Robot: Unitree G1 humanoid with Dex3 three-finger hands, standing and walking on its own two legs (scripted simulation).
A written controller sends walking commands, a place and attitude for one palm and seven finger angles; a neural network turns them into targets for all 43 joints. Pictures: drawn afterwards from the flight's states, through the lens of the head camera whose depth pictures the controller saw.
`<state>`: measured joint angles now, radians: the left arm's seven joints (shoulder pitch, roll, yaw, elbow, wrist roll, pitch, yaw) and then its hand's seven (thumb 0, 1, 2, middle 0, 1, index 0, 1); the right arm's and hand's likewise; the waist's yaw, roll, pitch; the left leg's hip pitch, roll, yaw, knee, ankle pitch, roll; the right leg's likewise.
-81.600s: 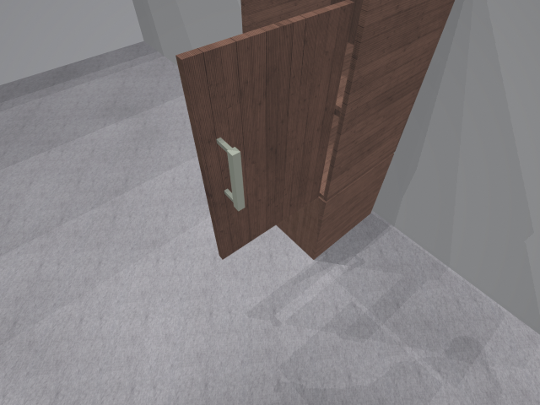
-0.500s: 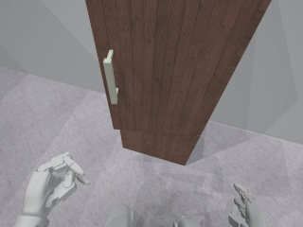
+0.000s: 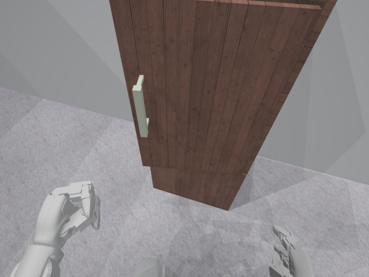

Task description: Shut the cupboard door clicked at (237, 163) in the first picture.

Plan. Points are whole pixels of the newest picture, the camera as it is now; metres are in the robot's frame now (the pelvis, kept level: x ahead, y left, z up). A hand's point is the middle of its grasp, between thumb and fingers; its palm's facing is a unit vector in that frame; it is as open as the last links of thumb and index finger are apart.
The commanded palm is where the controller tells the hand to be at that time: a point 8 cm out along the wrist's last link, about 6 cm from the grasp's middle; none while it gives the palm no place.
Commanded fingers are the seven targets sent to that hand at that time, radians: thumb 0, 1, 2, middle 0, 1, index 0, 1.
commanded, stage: raise the hand and make a fist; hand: left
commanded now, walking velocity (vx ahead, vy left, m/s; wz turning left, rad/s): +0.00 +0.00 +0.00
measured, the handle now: (142, 108) +0.50 +0.15 +0.06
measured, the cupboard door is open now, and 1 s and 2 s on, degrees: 13 13 13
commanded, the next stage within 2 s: bring the fist close to the handle in 0.36 s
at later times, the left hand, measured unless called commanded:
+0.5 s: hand (106, 212) +0.23 +0.16 +0.06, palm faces -0.01 -1.00 -0.04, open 3.1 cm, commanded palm +0.21 +0.22 +0.07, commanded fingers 0.00 0.90 0.90 -1.30 -1.50 -1.30 -1.50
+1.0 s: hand (129, 174) +0.31 +0.14 +0.06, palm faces -0.03 -1.00 -0.02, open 3.1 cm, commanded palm +0.30 +0.19 +0.07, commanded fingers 0.00 0.90 0.90 -1.30 -1.50 -1.30 -1.50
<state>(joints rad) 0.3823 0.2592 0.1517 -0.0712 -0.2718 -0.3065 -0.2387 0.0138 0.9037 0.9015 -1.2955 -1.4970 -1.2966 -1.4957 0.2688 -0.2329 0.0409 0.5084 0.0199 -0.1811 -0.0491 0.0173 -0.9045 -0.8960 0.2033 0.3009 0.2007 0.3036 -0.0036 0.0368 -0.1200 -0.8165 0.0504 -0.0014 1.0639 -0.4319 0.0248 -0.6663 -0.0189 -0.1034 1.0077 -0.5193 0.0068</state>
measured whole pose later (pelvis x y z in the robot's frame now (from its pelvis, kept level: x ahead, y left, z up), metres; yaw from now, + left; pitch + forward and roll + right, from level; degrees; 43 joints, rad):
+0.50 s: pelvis +0.00 -0.02 +0.00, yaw +0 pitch +11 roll -2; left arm 0.38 0.24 0.15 -0.03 -0.28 -0.34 -0.25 0.01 0.90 0.90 -1.30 -1.50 -1.30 -1.50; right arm 0.26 -0.24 0.03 0.51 0.02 -0.17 -0.05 0.02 -0.91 -0.90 0.20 0.30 0.20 0.30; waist 0.00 0.04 -0.12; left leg -0.81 0.06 0.00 1.05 -0.43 0.00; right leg -0.68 -0.01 -0.10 1.03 -0.54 -0.02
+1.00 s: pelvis +0.00 -0.02 +0.00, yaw -1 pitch +11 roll -1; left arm 0.02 0.22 0.12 0.24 -0.23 -0.32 -0.18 0.01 0.90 0.90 -1.30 -1.50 -1.30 -1.50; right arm 0.27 -0.25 0.02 0.57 0.02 -0.14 -0.04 0.02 -0.91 -0.90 0.20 0.30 0.20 0.30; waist -0.02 0.03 -0.11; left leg -0.80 0.06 0.02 1.01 -0.41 0.00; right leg -0.69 -0.01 -0.08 1.01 -0.52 -0.02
